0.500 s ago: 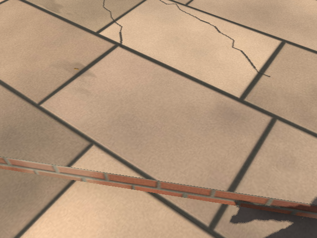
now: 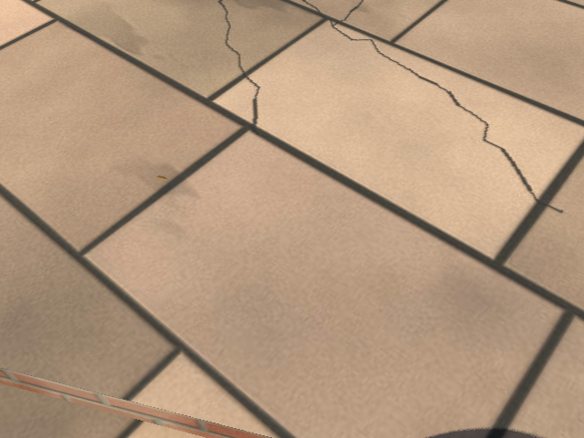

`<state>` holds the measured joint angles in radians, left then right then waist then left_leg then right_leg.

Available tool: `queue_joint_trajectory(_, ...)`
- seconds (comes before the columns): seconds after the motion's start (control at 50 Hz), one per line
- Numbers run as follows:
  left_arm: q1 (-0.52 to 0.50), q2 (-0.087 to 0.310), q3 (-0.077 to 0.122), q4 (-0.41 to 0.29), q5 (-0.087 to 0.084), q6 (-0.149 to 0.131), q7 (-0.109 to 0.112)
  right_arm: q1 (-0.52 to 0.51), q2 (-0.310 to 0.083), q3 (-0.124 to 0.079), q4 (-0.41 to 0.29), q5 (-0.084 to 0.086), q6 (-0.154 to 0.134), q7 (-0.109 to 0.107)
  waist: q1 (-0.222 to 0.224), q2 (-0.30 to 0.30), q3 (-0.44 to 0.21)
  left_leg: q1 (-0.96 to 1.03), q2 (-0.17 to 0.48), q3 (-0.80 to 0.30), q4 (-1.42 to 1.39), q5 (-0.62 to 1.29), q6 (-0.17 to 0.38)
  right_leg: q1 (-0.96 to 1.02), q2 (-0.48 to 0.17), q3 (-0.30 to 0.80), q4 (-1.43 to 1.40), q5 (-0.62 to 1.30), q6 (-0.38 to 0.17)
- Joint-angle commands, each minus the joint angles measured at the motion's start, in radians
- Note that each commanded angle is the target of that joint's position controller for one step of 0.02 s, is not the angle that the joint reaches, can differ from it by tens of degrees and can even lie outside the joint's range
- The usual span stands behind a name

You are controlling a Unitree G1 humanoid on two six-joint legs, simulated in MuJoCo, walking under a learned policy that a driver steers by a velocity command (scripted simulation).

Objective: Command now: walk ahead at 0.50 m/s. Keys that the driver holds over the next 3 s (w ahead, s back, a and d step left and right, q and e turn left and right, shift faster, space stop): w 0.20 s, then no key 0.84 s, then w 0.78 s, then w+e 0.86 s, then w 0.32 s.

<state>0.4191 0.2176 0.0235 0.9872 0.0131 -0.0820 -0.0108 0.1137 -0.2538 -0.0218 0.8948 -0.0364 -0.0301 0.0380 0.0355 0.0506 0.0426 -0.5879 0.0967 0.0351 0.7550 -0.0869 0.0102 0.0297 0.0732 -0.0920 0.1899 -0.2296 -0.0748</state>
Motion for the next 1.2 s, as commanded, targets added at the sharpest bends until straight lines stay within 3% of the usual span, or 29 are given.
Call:
queue_joint_trajectory(0.02,0.033,0.154,0.029,-0.015,0.006,-0.010,0.007,-0.130,-0.038,0.003,-0.088,0.005,-0.019,-0.005,0.008,-0.127,0.044,0.035,-0.044,0.051,-0.128,0.040,0.013,-0.031,-0.254,0.094,-0.026,0.526,-0.096)
queue_joint_trajectory(0.08,0.009,0.160,0.030,-0.005,0.011,-0.006,0.014,-0.081,-0.055,-0.003,-0.078,0.008,-0.024,-0.018,-0.029,-0.154,0.017,0.124,-0.071,0.052,-0.162,-0.031,0.063,0.023,-0.291,0.095,0.062,0.695,-0.086)
queue_joint_trajectory(0.12,-0.032,0.158,0.030,-0.007,0.006,-0.002,0.019,0.134,-0.073,-0.018,-0.006,-0.003,-0.037,-0.035,-0.123,-0.118,-0.077,0.354,-0.128,0.066,-0.232,-0.040,0.104,0.002,-0.262,0.065,0.301,0.875,-0.068)
queue_joint_trajectory(0.14,-0.040,0.157,0.027,-0.015,0.001,-0.002,0.018,0.281,-0.108,-0.034,0.042,-0.018,-0.047,-0.045,-0.178,-0.076,-0.143,0.551,-0.097,0.034,-0.286,-0.006,0.127,-0.105,-0.219,0.042,0.499,0.738,-0.048)
queue_joint_trajectory(0.16,-0.018,0.107,0.013,-0.048,0.002,-0.002,0.018,0.414,-0.214,-0.060,0.060,-0.035,-0.051,-0.055,-0.196,0.088,-0.238,0.738,0.166,-0.263,-0.323,0.028,0.165,-0.295,-0.137,-0.008,0.826,0.281,-0.022)
queue_joint_trajectory(0.18,0.108,0.059,0.012,-0.034,-0.020,0.005,0.012,0.391,-0.280,-0.082,0.067,-0.003,-0.032,-0.049,-0.112,0.278,-0.316,0.853,0.327,-0.656,-0.467,-0.019,0.293,-0.552,0.019,0.059,1.093,-0.301,0.000)
queue_joint_trajectory(0.2,0.036,0.131,0.027,-0.025,0.009,0.018,0.016,0.284,-0.217,-0.075,0.043,0.024,-0.021,-0.039,-0.099,0.072,-0.195,0.743,0.278,-0.582,-0.493,-0.242,0.279,-0.636,-0.057,0.148,1.180,-0.247,-0.011)
queue_joint_trajectory(0.24,-0.063,0.101,0.027,-0.047,0.010,0.013,0.005,0.137,-0.074,-0.033,0.018,0.021,-0.029,-0.037,-0.043,-0.023,0.007,0.481,0.199,-0.362,-0.558,-0.086,0.236,-0.627,-0.121,0.129,1.129,-0.114,-0.001)
queue_joint_trajectory(0.28,-0.020,0.061,0.022,-0.028,0.025,0.038,0.001,0.165,-0.025,-0.014,0.051,0.020,-0.049,-0.043,0.002,-0.013,0.003,0.397,0.145,-0.205,-0.539,0.300,0.202,-0.534,-0.136,0.114,1.118,-0.083,0.029)
queue_joint_trajectory(0.32,0.007,0.045,0.023,-0.009,0.022,0.058,0.001,0.213,-0.031,-0.009,0.078,0.018,-0.068,-0.041,0.017,-0.016,-0.035,0.389,0.126,-0.111,-0.500,0.599,0.206,-0.507,-0.112,0.093,1.135,-0.073,0.054)
queue_joint_trajectory(0.38,-0.019,0.022,0.021,0.001,0.017,0.083,0.011,0.277,-0.032,0.000,0.110,0.008,-0.069,-0.050,0.004,0.051,-0.057,0.412,0.101,-0.038,-0.481,0.717,0.216,-0.528,-0.087,0.044,1.146,-0.064,0.075)
queue_joint_trajectory(0.44,-0.111,0.021,0.022,-0.014,0.022,0.100,0.025,0.343,-0.017,0.013,0.127,0.002,-0.057,-0.061,-0.031,0.047,-0.036,0.483,0.123,-0.074,-0.467,0.667,0.247,-0.660,-0.088,0.041,1.238,-0.096,0.078)
queue_joint_trajectory(0.5,-0.243,0.021,0.027,-0.082,0.021,0.108,0.050,0.440,-0.057,0.001,0.150,0.002,-0.046,-0.075,-0.078,0.017,0.010,0.665,0.222,-0.189,-0.477,0.487,0.302,-1.012,-0.080,0.097,1.532,-0.243,0.059)
queue_joint_trajectory(0.64,-0.449,-0.039,-0.010,-0.262,0.014,0.109,0.054,0.492,-0.015,0.013,0.194,-0.001,-0.059,-0.086,-0.081,0.008,0.070,0.692,0.212,-0.174,-0.538,0.174,0.242,-1.363,-0.097,0.078,1.685,-0.364,0.031)
queue_joint_trajectory(0.7,-0.489,-0.079,-0.043,-0.357,0.021,0.117,0.043,0.451,-0.010,0.018,0.203,0.002,-0.048,-0.097,-0.050,0.030,0.030,0.614,0.138,-0.097,-0.568,0.291,0.192,-1.235,-0.156,0.026,1.422,-0.302,0.034)
queue_joint_trajectory(0.74,-0.422,-0.113,-0.068,-0.354,-0.010,0.127,0.036,0.393,-0.045,0.004,0.170,0.014,-0.025,-0.093,-0.028,0.041,-0.033,0.460,0.118,-0.020,-0.647,0.512,0.164,-0.790,-0.131,-0.035,1.020,-0.205,0.002)
queue_joint_trajectory(0.76,-0.375,-0.109,-0.062,-0.333,-0.025,0.127,0.042,0.374,-0.077,-0.003,0.162,0.020,-0.022,-0.090,-0.007,0.084,-0.067,0.504,0.136,0.003,-0.597,0.727,0.144,-0.684,-0.105,-0.020,0.958,-0.192,-0.018)
queue_joint_trajectory(0.78,-0.329,-0.051,-0.034,-0.319,-0.056,0.080,0.022,0.379,-0.129,-0.009,0.165,0.069,0.006,-0.080,0.052,0.105,-0.180,0.514,0.163,0.001,-0.496,1.069,0.134,-0.516,-0.070,-0.064,0.919,-0.092,-0.019)
queue_joint_trajectory(0.8,-0.222,0.022,-0.010,-0.283,-0.041,0.057,0.004,0.387,-0.145,-0.013,0.167,0.075,0.014,-0.069,0.108,0.137,-0.262,0.628,0.137,0.024,-0.389,1.306,0.106,-0.426,-0.044,-0.033,0.795,0.049,-0.047)
queue_joint_trajectory(0.82,-0.180,0.111,0.018,-0.254,-0.025,0.049,-0.006,0.418,-0.134,-0.015,0.163,0.059,0.014,-0.065,0.098,0.082,-0.312,0.599,0.076,0.017,-0.243,1.130,0.052,-0.295,-0.092,0.134,0.722,0.372,-0.088)
queue_joint_trajectory(0.84,-0.086,0.194,0.041,-0.219,0.020,0.061,0.001,0.478,-0.016,0.011,0.139,0.045,0.010,-0.054,0.078,-0.273,-0.465,0.374,-0.106,-0.003,0.066,0.394,-0.042,-0.074,-0.350,0.550,0.460,0.582,-0.285)
queue_joint_trajectory(0.86,-0.087,0.166,0.035,-0.212,0.045,0.079,0.021,0.469,0.002,0.005,0.184,0.028,0.009,-0.029,0.069,-0.292,-0.542,0.340,-0.225,-0.146,0.468,-0.361,-0.084,-0.107,-0.441,0.880,0.200,0.442,-0.345)
queue_joint_trajectory(0.88,-0.221,0.147,0.021,-0.231,0.028,0.069,0.022,0.428,0.036,-0.007,0.156,0.051,0.010,-0.016,0.008,-0.224,-0.399,0.216,-0.228,-0.270,0.714,-0.431,-0.075,-0.279,-0.459,0.825,0.175,0.233,-0.304)
queue_joint_trajectory(0.92,-0.359,0.046,-0.006,-0.209,-0.023,0.045,0.015,0.275,0.049,-0.011,0.088,0.041,0.054,-0.055,-0.036,-0.094,-0.064,0.037,-0.163,-0.149,0.741,-0.429,-0.029,-0.555,-0.361,0.494,0.215,-0.012,-0.160)
queue_joint_trajectory(0.96,-0.371,0.009,-0.003,-0.162,-0.010,0.026,0.009,0.290,0.008,-0.029,0.065,0.037,0.073,-0.089,-0.079,-0.083,-0.036,0.083,-0.124,-0.122,0.719,-0.287,0.010,-0.627,-0.265,0.300,0.204,-0.114,-0.082)
queue_joint_trajectory(1.04,-0.281,0.007,-0.008,-0.112,0.006,0.000,0.025,0.309,-0.015,-0.041,0.043,0.043,0.054,-0.098,-0.077,-0.136,-0.079,0.023,-0.143,-0.192,0.717,-0.140,0.043,-0.482,-0.270,0.279,0.101,-0.042,-0.128)
queue_joint_trajectory(1.06,-0.228,0.054,0.013,-0.073,-0.001,0.003,0.033,0.320,-0.008,-0.041,0.028,-0.016,0.067,-0.078,-0.113,-0.093,-0.038,0.020,-0.118,-0.147,0.612,-0.104,0.033,-0.483,-0.263,0.252,0.081,-0.085,-0.109)
queue_joint_trajectory(1.12,-0.184,0.090,0.035,-0.056,-0.002,0.010,0.042,0.279,-0.015,-0.044,0.005,-0.019,0.078,-0.048,-0.091,-0.133,-0.076,-0.048,-0.105,-0.104,0.513,-0.082,0.006,-0.367,-0.259,0.270,0.014,-0.301,-0.098)
queue_joint_trajectory(1.2,-0.138,0.108,0.054,-0.035,-0.005,0.032,0.053,0.209,-0.025,-0.045,-0.045,-0.018,0.074,-0.041,-0.067,-0.133,-0.087,-0.115,-0.060,-0.096,0.435,-0.108,-0.040,-0.287,-0.320,0.357,-0.056,-0.447,-0.131)
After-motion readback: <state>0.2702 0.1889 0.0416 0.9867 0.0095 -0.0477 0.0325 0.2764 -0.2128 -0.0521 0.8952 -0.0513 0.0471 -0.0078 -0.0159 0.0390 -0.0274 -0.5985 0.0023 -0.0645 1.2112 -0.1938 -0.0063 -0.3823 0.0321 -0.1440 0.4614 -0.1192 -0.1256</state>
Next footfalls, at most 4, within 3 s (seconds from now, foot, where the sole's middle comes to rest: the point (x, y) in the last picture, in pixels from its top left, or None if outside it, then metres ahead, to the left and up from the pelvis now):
0.14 left None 0.23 0.10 -0.78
0.80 right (392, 413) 0.50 -0.13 -0.66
1.70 left None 0.39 0.16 -0.72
1.98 right None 0.42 0.01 -0.66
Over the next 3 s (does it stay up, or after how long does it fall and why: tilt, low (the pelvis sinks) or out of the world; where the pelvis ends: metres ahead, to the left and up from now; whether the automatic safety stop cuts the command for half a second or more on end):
stays up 0.43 -0.15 0.04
